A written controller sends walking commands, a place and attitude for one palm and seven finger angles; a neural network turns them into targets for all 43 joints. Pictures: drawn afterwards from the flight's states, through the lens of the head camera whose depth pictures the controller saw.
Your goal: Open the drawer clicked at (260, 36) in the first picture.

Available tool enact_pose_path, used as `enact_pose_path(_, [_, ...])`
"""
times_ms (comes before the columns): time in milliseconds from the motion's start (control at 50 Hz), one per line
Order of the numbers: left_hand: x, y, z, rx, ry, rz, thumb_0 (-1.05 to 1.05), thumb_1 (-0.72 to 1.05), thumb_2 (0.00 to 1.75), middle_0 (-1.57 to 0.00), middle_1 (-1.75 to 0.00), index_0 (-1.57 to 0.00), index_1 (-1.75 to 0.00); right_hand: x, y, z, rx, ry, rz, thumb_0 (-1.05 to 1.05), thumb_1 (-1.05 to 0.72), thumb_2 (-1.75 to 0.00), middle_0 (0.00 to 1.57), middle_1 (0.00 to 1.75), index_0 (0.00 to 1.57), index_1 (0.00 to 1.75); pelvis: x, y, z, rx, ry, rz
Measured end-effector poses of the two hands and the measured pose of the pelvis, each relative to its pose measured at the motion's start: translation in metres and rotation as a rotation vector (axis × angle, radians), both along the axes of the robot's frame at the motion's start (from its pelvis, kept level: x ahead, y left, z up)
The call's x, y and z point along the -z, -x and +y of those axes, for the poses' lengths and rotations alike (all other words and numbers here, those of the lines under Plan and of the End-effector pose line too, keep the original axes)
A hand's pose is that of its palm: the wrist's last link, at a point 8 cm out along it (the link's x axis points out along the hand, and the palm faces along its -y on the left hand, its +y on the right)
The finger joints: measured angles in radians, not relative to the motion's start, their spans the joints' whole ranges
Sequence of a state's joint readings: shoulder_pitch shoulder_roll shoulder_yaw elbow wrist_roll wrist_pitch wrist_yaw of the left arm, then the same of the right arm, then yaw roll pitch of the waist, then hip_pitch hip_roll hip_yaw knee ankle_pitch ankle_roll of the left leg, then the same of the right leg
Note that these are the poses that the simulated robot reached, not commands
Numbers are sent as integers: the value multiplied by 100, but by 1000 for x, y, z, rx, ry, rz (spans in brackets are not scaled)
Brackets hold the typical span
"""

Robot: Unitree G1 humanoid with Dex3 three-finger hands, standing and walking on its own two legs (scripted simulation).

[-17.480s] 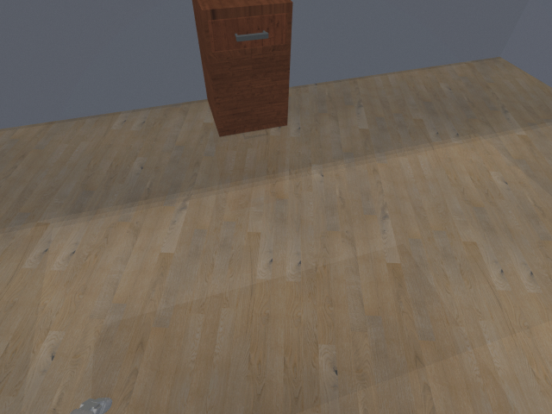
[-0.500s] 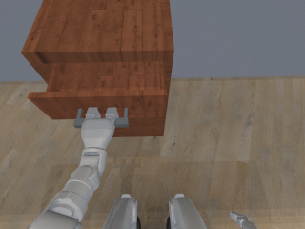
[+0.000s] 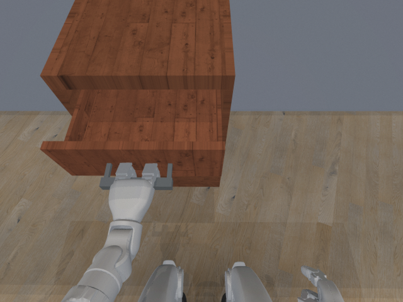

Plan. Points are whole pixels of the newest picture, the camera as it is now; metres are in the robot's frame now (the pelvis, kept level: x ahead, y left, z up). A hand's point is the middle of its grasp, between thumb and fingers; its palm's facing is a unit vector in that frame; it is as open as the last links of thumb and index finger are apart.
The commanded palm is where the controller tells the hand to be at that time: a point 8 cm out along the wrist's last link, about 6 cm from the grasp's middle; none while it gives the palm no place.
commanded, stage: pull the drawer open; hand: left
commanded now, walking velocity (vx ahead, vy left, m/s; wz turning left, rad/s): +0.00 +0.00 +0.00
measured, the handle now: (138, 175) +0.39 +0.16 -0.06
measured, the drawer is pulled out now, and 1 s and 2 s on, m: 0.16 0.25 0.30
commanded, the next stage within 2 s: open the thumb to release the handle in 1.80 s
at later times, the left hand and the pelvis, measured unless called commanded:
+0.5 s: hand (137, 223) +0.28 +0.15 -0.08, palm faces -0.04 -0.09 -1.00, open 5.7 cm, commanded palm +0.24 +0.16 -0.04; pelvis +0.00 +0.00 +0.00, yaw +0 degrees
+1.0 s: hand (134, 245) +0.24 +0.15 -0.08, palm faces -0.06 -0.11 -0.99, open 5.8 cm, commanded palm +0.20 +0.17 -0.04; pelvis -0.01 -0.01 -0.01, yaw +0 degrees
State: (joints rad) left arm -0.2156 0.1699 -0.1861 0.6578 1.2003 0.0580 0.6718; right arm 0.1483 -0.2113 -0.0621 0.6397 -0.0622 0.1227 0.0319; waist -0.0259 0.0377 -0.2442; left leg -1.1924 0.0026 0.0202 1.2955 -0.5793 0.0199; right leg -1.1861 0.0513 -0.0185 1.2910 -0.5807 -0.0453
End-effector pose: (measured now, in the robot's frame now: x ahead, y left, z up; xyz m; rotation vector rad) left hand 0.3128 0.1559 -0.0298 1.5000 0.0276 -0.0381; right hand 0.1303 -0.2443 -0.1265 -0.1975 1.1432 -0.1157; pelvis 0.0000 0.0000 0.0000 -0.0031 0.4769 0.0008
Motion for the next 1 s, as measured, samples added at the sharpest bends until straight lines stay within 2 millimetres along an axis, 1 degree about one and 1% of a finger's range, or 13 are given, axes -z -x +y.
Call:
enact_pose_path(320, [0,35,0,-3,18,0,2,72,78,-31,-135,-39,-131,-4,-19,4,-35,-3,-68,1,-91,-90,20,30,20,30,2,1,-2,0,-3,-18])
enact_pose_path(560, [-1,53,0,-7,22,6,2,72,78,-31,-135,-39,-131,-4,-29,7,-53,-16,-112,1,-91,-90,20,30,20,30,4,4,-5,1,-7,-28])
enact_pose_path(1000, [-2,91,0,-17,40,19,2,71,77,-30,-135,-40,-131,-4,-45,8,-92,-26,-179,1,-91,-90,20,30,20,30,9,5,-11,3,-18,-33])
